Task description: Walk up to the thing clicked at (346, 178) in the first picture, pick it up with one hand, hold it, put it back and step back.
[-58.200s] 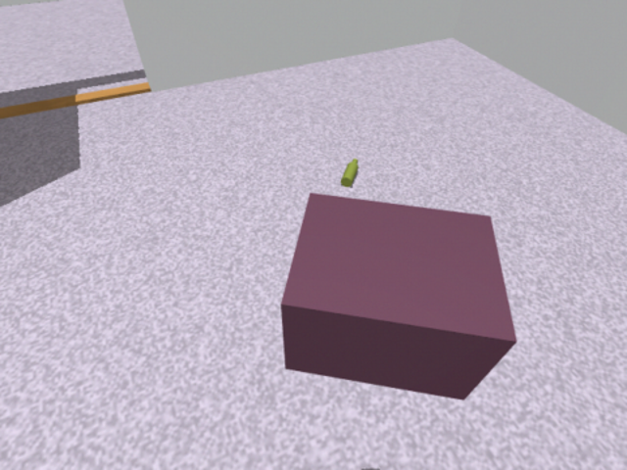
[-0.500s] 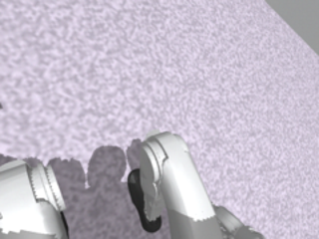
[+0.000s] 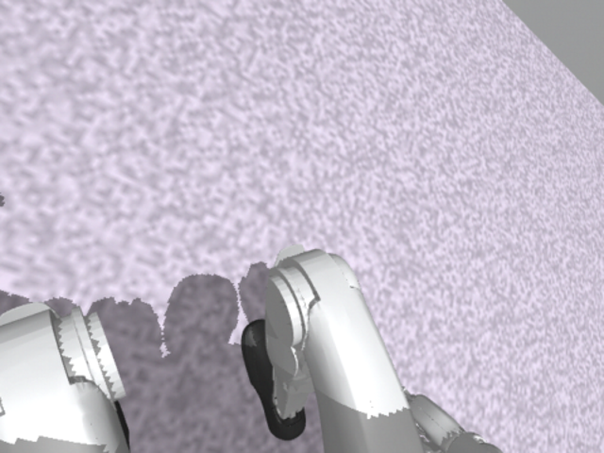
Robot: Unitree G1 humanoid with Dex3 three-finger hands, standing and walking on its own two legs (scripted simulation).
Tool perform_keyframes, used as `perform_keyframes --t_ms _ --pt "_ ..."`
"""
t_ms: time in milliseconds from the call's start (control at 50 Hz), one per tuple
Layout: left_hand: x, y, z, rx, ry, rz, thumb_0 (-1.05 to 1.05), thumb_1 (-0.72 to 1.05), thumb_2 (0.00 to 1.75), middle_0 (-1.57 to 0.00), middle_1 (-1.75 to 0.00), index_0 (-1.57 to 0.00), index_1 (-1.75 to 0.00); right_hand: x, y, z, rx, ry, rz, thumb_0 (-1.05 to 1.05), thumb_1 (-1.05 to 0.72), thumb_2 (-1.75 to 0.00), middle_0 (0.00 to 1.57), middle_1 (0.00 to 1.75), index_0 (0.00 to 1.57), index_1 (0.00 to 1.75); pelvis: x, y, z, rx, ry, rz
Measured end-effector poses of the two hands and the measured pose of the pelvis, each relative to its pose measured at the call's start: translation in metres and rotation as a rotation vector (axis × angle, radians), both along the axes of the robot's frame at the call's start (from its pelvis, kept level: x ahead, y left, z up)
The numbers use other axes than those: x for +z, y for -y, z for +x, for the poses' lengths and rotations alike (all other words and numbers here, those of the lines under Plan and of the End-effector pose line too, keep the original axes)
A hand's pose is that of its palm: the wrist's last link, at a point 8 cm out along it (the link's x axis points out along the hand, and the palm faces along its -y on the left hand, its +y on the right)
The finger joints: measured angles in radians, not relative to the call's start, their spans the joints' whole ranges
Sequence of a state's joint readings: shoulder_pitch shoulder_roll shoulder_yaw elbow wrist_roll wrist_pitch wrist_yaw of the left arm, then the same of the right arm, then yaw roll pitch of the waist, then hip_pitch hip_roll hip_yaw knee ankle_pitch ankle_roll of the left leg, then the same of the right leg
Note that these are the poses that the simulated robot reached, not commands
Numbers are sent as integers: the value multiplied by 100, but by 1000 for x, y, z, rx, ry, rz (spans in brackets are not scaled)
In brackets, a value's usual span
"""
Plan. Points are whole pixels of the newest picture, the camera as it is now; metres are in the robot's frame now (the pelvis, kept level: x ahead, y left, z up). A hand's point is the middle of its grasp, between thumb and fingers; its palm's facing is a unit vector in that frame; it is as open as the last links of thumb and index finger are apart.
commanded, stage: withdraw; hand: left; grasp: from above
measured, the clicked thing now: out of the picture +0.42 +0.36 -0.27
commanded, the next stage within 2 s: home in 0.80 s
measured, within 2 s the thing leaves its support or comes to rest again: neither
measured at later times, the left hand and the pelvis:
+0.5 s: hand out of the picture +0.39 +0.39 -0.05, palm faces -0.43 -0.12 -0.89, open 13.9 cm; pelvis -0.01 -0.01 +0.07, yaw +7 degrees
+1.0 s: hand out of the picture +0.41 +0.39 -0.13, palm faces -0.36 -0.10 -0.93, open 13.5 cm; pelvis -0.01 -0.01 +0.02, yaw +5 degrees
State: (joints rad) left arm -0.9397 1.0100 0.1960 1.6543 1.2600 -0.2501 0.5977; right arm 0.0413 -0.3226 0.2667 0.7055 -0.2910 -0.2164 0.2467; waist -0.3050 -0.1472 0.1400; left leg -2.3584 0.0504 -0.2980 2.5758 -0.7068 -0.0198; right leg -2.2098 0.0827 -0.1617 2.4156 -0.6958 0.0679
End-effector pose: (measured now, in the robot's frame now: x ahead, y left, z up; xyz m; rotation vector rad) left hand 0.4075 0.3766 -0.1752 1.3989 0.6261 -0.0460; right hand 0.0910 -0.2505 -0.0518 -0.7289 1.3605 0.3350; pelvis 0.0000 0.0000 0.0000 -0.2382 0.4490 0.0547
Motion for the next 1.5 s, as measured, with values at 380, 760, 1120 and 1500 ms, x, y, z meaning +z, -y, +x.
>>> perform_keyframes --t_ms 380,760,1120,1500 --pt "150 -22 -7 -36 13 93 0 -49 98 -9 -99 -10 -99 0 -7 43 -213 109 117 0 -91 -90 21 30 20 30 45 3 -1 62 -108 47" --pt "137 -7 -9 -123 -85 6 0 -48 99 -10 -100 -11 -100 26 25 -12 -236 50 -74 0 -90 -89 20 30 20 30 50 9 -18 70 -83 63" --pt "143 -18 -8 -30 73 70 0 -25 89 -21 -77 -20 -77 -5 -4 -12 -323 32 26 0 -90 -89 21 30 20 30 41 5 -6 73 -128 58" --pt "300 21 -138 302 104 -446 0 77 89 -22 -33 -22 -33 137 -24 128 -257 398 161 0 -91 -90 20 30 20 30 183 4 0 124 -115 98"
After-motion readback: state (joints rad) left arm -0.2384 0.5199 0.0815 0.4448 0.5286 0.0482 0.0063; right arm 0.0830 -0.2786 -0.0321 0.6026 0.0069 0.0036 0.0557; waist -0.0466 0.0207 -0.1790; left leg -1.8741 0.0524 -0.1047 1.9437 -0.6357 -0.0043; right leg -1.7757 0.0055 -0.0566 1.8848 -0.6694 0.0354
